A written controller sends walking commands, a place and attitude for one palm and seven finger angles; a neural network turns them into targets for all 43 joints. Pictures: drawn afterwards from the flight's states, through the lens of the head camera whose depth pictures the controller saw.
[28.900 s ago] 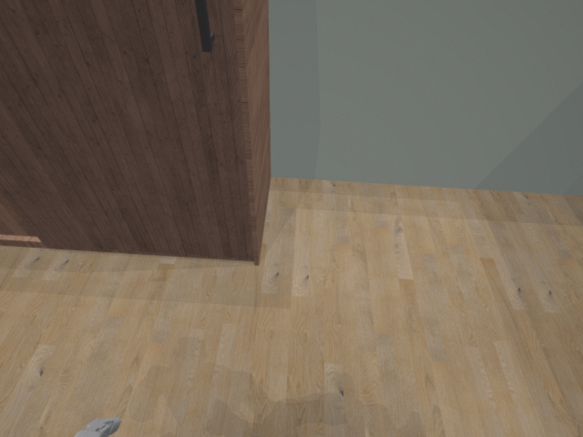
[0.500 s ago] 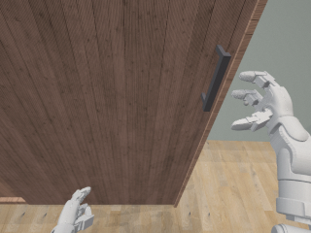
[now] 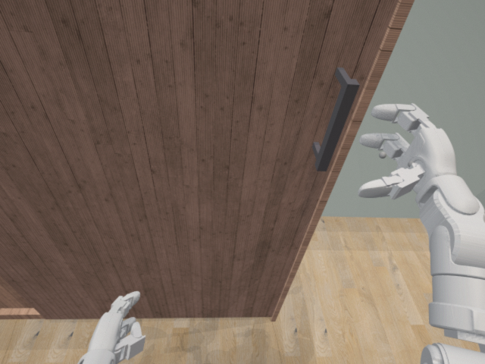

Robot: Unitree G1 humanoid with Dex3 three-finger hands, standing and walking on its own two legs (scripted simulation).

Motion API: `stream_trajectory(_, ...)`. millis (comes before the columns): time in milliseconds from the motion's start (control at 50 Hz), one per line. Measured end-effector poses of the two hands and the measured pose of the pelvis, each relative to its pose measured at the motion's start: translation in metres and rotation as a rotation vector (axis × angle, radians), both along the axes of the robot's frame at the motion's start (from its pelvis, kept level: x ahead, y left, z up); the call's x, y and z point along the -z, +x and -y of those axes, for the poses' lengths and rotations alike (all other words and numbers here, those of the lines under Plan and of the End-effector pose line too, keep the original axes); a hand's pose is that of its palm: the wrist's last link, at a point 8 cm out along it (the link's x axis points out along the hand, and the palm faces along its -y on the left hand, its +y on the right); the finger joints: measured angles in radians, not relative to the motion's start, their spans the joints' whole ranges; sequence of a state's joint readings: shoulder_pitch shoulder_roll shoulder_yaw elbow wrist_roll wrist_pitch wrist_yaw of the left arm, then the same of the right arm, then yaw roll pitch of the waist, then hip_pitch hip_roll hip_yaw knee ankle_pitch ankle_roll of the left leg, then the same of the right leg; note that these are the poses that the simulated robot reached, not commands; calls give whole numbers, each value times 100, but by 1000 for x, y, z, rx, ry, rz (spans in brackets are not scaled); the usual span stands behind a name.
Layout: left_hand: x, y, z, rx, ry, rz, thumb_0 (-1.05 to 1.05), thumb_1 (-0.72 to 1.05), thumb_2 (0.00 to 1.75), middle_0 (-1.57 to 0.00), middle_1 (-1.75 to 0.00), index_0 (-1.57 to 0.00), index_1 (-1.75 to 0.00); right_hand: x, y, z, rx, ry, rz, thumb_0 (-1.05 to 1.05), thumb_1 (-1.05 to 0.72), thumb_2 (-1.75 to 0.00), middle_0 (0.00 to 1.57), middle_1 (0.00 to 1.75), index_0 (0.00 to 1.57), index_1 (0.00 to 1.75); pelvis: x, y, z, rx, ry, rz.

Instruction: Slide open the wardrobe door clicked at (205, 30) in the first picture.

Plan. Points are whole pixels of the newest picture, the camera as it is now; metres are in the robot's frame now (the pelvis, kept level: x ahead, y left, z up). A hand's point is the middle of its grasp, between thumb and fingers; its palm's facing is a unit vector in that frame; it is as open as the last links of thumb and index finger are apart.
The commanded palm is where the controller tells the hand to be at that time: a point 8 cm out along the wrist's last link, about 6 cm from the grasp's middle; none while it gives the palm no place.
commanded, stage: feel for the door with the fingertips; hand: right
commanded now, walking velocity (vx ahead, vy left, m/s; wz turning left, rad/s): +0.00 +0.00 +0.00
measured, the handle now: (330, 122) +0.45 -0.11 +0.22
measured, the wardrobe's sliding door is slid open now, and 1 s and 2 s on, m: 0.00 0.00 0.00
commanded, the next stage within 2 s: slide the fingers in behind the handle in 0.92 s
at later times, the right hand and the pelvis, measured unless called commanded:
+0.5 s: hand (357, 149) +0.38 -0.14 +0.22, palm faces -0.03 +1.00 -0.04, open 13.9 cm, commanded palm +0.35 -0.19 +0.22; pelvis +0.00 +0.00 +0.00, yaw +0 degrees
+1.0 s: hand (351, 140) +0.39 -0.13 +0.22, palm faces -0.05 +1.00 -0.03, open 14.0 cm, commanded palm +0.37 -0.18 +0.22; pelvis +0.00 +0.00 +0.00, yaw +0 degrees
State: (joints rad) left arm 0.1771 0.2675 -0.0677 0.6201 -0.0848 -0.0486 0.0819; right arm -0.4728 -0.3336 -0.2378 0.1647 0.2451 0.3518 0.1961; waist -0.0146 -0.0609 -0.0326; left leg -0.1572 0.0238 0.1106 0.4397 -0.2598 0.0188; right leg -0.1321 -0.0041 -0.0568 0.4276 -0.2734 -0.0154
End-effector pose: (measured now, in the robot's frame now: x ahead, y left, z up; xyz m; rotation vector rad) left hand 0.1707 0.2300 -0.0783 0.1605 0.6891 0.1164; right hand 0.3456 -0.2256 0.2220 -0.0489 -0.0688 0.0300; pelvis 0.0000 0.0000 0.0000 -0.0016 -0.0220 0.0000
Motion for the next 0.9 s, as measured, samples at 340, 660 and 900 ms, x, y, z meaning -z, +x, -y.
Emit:
stream_trajectory(340,1,10,5,19,-18,2,2,90,90,-20,-30,-20,-30,2,-1,-41,-35,22,0,-2,50,-30,30,120,30,121,1,1,-2,1,-3,5)
stream_trajectory(660,7,-2,-6,-11,-7,-47,1,90,90,-20,-30,-20,-30,1,20,-35,-14,17,-19,-2,50,-30,30,120,30,121,0,4,-4,-2,-3,-7)
stream_trajectory(900,10,-11,-11,-37,1,-69,2,90,90,-20,-30,-20,-30,2,26,-37,-12,18,-19,-2,50,-30,30,120,30,120,0,5,-3,-7,-2,-7)
